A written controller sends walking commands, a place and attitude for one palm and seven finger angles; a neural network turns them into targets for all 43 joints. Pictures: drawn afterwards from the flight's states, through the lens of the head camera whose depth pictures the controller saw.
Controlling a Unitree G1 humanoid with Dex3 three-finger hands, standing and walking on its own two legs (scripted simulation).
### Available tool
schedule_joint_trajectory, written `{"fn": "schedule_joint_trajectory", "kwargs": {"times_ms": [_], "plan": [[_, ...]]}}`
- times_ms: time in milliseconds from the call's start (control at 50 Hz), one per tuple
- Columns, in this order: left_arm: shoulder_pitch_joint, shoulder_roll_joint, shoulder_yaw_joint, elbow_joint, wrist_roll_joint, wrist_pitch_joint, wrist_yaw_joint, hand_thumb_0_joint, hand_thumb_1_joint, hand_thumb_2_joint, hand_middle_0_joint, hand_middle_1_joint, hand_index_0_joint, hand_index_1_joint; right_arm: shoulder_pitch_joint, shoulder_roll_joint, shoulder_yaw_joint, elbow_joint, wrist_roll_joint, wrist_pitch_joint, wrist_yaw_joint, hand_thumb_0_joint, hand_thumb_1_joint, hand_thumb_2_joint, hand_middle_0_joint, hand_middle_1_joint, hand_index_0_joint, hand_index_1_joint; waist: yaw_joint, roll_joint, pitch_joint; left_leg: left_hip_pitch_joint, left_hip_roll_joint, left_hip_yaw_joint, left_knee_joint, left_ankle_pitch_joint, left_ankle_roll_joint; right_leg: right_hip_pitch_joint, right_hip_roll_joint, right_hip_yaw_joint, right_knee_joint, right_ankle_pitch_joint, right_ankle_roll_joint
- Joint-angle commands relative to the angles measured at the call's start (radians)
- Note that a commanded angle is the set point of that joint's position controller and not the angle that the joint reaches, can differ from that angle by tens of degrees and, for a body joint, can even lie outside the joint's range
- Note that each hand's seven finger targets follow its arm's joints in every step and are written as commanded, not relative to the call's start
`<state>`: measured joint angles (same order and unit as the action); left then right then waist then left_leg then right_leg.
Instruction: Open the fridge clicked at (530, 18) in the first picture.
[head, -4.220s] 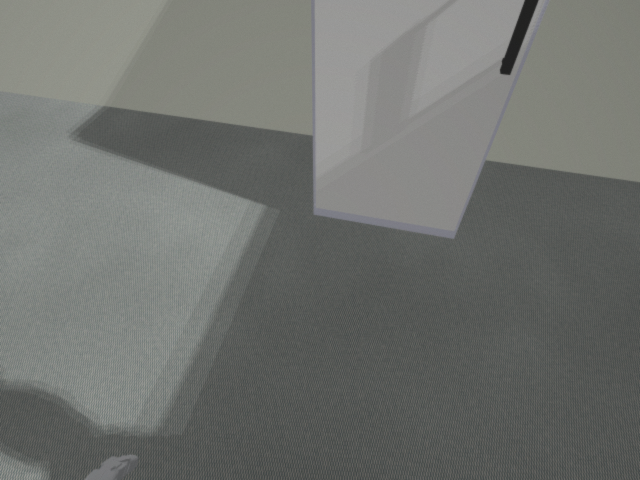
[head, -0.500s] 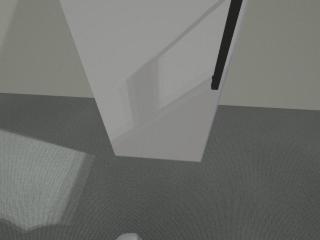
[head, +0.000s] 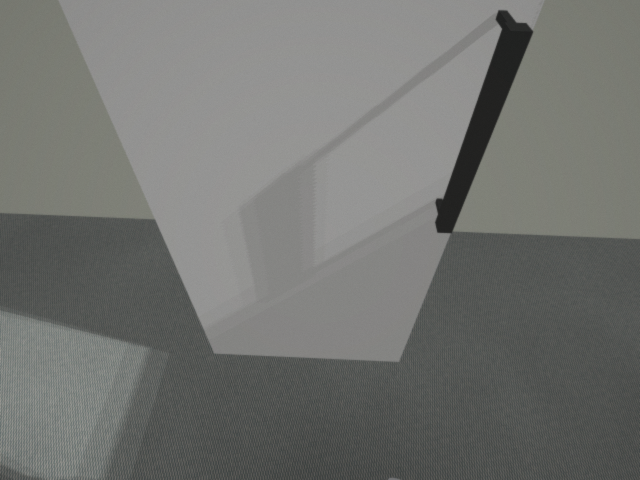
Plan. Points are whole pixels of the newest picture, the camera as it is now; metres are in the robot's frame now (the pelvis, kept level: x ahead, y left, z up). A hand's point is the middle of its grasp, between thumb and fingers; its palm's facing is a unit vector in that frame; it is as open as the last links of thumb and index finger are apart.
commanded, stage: come to a stop and stand still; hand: right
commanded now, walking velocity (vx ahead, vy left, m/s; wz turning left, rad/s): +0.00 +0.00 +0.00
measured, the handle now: (468, 139) +0.54 -0.18 +0.16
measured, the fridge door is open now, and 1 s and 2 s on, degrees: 0 0 0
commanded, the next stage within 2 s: none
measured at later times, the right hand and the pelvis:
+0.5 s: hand out of the picture +0.07 -0.17 -0.18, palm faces +0.04 +0.96 -0.27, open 7.3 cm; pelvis +0.02 +0.03 -0.01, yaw +1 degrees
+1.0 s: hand out of the picture +0.00 -0.20 -0.18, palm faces +0.10 +0.97 -0.24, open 7.3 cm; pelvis +0.00 +0.00 -0.01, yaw -1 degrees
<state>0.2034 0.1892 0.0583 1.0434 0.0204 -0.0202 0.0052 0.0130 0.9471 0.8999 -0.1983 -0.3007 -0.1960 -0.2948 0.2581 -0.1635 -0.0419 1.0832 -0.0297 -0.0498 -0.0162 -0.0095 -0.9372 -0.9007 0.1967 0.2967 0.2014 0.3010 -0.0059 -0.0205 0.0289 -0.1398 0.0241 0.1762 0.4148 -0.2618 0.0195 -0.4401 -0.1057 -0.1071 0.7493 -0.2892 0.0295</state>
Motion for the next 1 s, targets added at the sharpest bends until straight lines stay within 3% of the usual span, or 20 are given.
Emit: {"fn": "schedule_joint_trajectory", "kwargs": {"times_ms": [0, 20, 60, 80, 160, 300, 380, 420, 440, 460, 480, 500, 560, 680, 800, 880, 900, 940, 960, 980], "plan": [[0.101, 0.009, -0.015, -0.012, 0.002, -0.018, -0.014, 0.000, 0.900, 0.900, -0.200, -0.300, -0.200, -0.300, 0.041, -0.134, -0.028, -0.020, 0.008, -0.001, -0.001, 0.000, -0.900, -0.900, 0.200, 0.300, 0.200, 0.300, 0.027, 0.136, 0.041, -0.104, 0.220, -0.146, -0.099, 0.151, 0.090, 0.202, 0.033, -0.035, -0.211, 0.097, -0.007], [0.133, 0.029, -0.017, 0.005, 0.001, -0.025, -0.008, 0.000, 0.900, 0.900, -0.200, -0.300, -0.200, -0.300, 0.047, -0.110, -0.019, -0.017, 0.012, 0.007, -0.004, 0.000, -0.900, -0.900, 0.200, 0.300, 0.200, 0.300, 0.038, 0.064, 0.024, -0.137, 0.178, -0.122, -0.010, 0.172, 0.061, 0.308, 0.022, -0.007, -0.293, 0.192, -0.007], [0.184, 0.154, -0.006, 0.010, 0.003, -0.026, 0.012, 0.000, 0.900, 0.900, -0.200, -0.300, -0.200, -0.300, 0.115, -0.033, 0.006, -0.019, 0.020, 0.023, -0.008, 0.000, -0.900, -0.900, 0.200, 0.300, 0.200, 0.300, 0.030, -0.224, -0.057, -0.206, 0.048, -0.045, 0.204, -0.134, -0.038, 0.421, -0.245, 0.249, -0.356, 0.651, -0.124], [0.144, 0.137, -0.017, 0.012, -0.001, -0.020, 0.025, 0.000, 0.900, 0.900, -0.200, -0.300, -0.200, -0.300, 0.127, -0.034, 0.013, -0.004, 0.023, 0.034, -0.018, 0.000, -0.900, -0.900, 0.200, 0.300, 0.200, 0.300, 0.024, -0.252, -0.070, -0.177, 0.039, -0.078, 0.295, -0.307, -0.056, 0.380, -0.283, 0.285, -0.421, 0.738, -0.168], [0.042, 0.122, -0.016, 0.001, -0.010, -0.007, 0.050, 0.000, 0.900, 0.900, -0.200, -0.300, -0.200, -0.300, 0.104, -0.075, 0.008, 0.015, 0.017, 0.057, -0.022, 0.000, -0.900, -0.900, 0.200, 0.300, 0.200, 0.300, 0.010, -0.149, -0.038, -0.215, 0.071, -0.148, 0.386, -0.245, -0.055, 0.393, -0.241, 0.179, -0.373, 1.014, -0.190], [-0.013, 0.147, 0.030, -0.048, -0.001, 0.025, 0.044, 0.000, 0.900, 0.900, -0.200, -0.300, -0.200, -0.300, 0.071, -0.059, -0.030, -0.068, 0.008, 0.100, -0.016, 0.000, -0.900, -0.900, 0.200, 0.300, 0.200, 0.300, 0.007, -0.103, -0.093, -0.263, 0.036, -0.163, 0.578, -0.204, -0.060, 0.298, -0.240, 0.131, -0.396, 0.654, -0.212], [-0.055, 0.137, 0.031, -0.061, 0.005, 0.029, 0.026, 0.000, 0.900, 0.900, -0.200, -0.300, -0.200, -0.300, 0.094, -0.034, -0.020, -0.084, 0.009, 0.085, -0.014, 0.000, -0.900, -0.900, 0.200, 0.300, 0.200, 0.300, -0.008, -0.170, -0.084, -0.129, 0.036, -0.119, 0.330, -0.160, -0.044, 0.192, -0.203, 0.142, -0.418, 0.296, -0.179], [-0.058, 0.115, 0.026, -0.056, -0.003, 0.034, 0.015, 0.000, 0.900, 0.900, -0.200, -0.300, -0.200, -0.300, 0.156, -0.042, -0.014, -0.055, 0.004, 0.069, -0.016, 0.000, -0.900, -0.900, 0.200, 0.300, 0.200, 0.300, -0.038, -0.109, -0.078, 0.008, 0.022, -0.085, 0.111, 0.005, -0.051, 0.101, -0.128, 0.107, -0.378, 0.009, -0.118], [-0.041, 0.072, 0.019, -0.051, -0.011, 0.036, 0.010, 0.000, 0.900, 0.900, -0.200, -0.300, -0.200, -0.300, 0.163, -0.081, -0.013, -0.050, -0.003, 0.056, -0.020, 0.000, -0.900, -0.900, 0.200, 0.300, 0.200, 0.300, -0.041, 0.007, -0.048, 0.018, 0.075, -0.163, -0.036, 0.007, -0.043, 0.065, -0.049, 0.064, -0.286, -0.101, -0.066], [-0.013, 0.006, 0.003, -0.063, -0.021, 0.043, 0.002, 0.000, 0.900, 0.900, -0.200, -0.300, -0.200, -0.300, 0.102, -0.159, -0.013, -0.074, -0.007, 0.039, -0.022, 0.000, -0.900, -0.900, 0.200, 0.300, 0.200, 0.300, -0.005, 0.211, -0.013, -0.076, 0.257, -0.414, -0.184, -0.108, 0.027, 0.037, 0.033, 0.018, -0.168, -0.164, -0.007], [-0.035, 0.022, 0.001, -0.080, -0.013, 0.052, -0.006, 0.000, 0.900, 0.900, -0.200, -0.300, -0.200, -0.300, 0.052, -0.214, -0.021, -0.102, -0.002, 0.047, -0.018, 0.000, -0.900, -0.900, 0.200, 0.300, 0.200, 0.300, -0.016, 0.196, 0.028, -0.214, 0.349, -0.477, -0.268, -0.263, 0.088, 0.082, 0.041, 0.043, -0.111, -0.200, -0.005], [-0.061, 0.046, 0.007, -0.083, -0.006, 0.064, -0.008, 0.000, 0.900, 0.900, -0.200, -0.300, -0.200, -0.300, 0.025, -0.231, -0.031, -0.115, -0.001, 0.043, -0.019, 0.000, -0.900, -0.900, 0.200, 0.300, 0.200, 0.300, -0.032, 0.279, 0.067, -0.269, 0.343, -0.538, -0.309, -0.341, 0.096, 0.057, 0.043, 0.072, -0.022, -0.188, -0.008], [0.017, 0.075, 0.014, -0.039, -0.001, 0.063, -0.012, 0.000, 0.900, 0.900, -0.200, -0.300, -0.200, -0.300, -0.021, -0.197, -0.029, -0.115, 0.002, 0.040, -0.022, 0.000, -0.900, -0.900, 0.200, 0.300, 0.200, 0.300, 0.001, 0.174, 0.090, -0.190, 0.308, -0.442, -0.253, -0.141, 0.096, 0.001, 0.049, 0.105, 0.111, -0.086, -0.009], [0.030, 0.080, 0.014, -0.059, 0.003, 0.068, -0.006, 0.000, 0.900, 0.900, -0.200, -0.300, -0.200, -0.300, 0.080, -0.188, -0.042, -0.096, 0.005, 0.038, -0.029, 0.000, -0.900, -0.900, 0.200, 0.300, 0.200, 0.300, -0.044, 0.148, 0.004, 0.025, 0.319, -0.349, -0.134, 0.259, 0.119, -0.077, 0.060, 0.116, 0.225, -0.067, 0.031], [0.022, 0.056, 0.001, -0.075, -0.009, 0.055, -0.005, 0.000, 0.900, 0.900, -0.200, -0.300, -0.200, -0.300, 0.072, -0.207, -0.048, -0.088, -0.008, 0.048, -0.026, 0.000, -0.900, -0.900, 0.200, 0.300, 0.200, 0.300, -0.054, 0.234, -0.027, 0.001, 0.296, -0.333, -0.124, 0.227, 0.131, 0.047, 0.073, 0.069, 0.001, -0.138, 0.021], [0.129, 0.048, -0.009, -0.031, -0.013, 0.036, 0.005, 0.000, 0.900, 0.900, -0.200, -0.300, -0.200, -0.300, 0.010, -0.199, -0.046, -0.080, 0.004, 0.058, -0.021, 0.000, -0.900, -0.900, 0.200, 0.300, 0.200, 0.300, 0.004, 0.226, -0.059, -0.105, 0.225, -0.278, -0.061, 0.140, 0.069, 0.280, 0.094, 0.022, -0.303, 0.034, 0.006], [0.161, 0.064, -0.011, -0.016, -0.014, 0.025, 0.008, 0.000, 0.900, 0.900, -0.200, -0.300, -0.200, -0.300, 0.000, -0.176, -0.040, -0.083, 0.011, 0.061, -0.021, 0.000, -0.900, -0.900, 0.200, 0.300, 0.200, 0.300, 0.017, 0.152, -0.073, -0.145, 0.183, -0.244, -0.002, 0.103, 0.038, 0.357, 0.067, 0.043, -0.386, 0.083, -0.001], [0.127, 0.168, 0.002, -0.039, -0.004, 0.016, 0.016, 0.000, 0.900, 0.900, -0.200, -0.300, -0.200, -0.300, 0.020, -0.082, -0.020, -0.098, 0.018, 0.070, -0.015, 0.000, -0.900, -0.900, 0.200, 0.300, 0.200, 0.300, -0.003, -0.159, -0.042, -0.216, 0.058, -0.108, 0.134, -0.100, -0.043, 0.286, -0.176, 0.291, -0.481, 0.157, -0.095], [0.089, 0.180, -0.001, -0.053, -0.002, 0.019, 0.022, 0.000, 0.900, 0.900, -0.200, -0.300, -0.200, -0.300, 0.007, -0.074, -0.013, -0.103, 0.012, 0.065, -0.010, 0.000, -0.900, -0.900, 0.200, 0.300, 0.200, 0.300, -0.016, -0.103, 0.001, -0.166, 0.049, -0.100, 0.169, -0.100, -0.052, 0.176, -0.201, 0.288, -0.480, 0.187, -0.125], [0.053, 0.149, -0.009, -0.036, 0.001, 0.011, 0.026, 0.000, 0.900, 0.900, -0.200, -0.300, -0.200, -0.300, -0.018, -0.067, -0.009, -0.079, 0.009, 0.074, -0.013, 0.000, -0.900, -0.900, 0.200, 0.300, 0.200, 0.300, -0.010, -0.228, 0.019, -0.169, 0.047, -0.104, 0.213, -0.125, -0.058, 0.180, -0.160, 0.277, -0.531, 0.203, -0.121]]}}
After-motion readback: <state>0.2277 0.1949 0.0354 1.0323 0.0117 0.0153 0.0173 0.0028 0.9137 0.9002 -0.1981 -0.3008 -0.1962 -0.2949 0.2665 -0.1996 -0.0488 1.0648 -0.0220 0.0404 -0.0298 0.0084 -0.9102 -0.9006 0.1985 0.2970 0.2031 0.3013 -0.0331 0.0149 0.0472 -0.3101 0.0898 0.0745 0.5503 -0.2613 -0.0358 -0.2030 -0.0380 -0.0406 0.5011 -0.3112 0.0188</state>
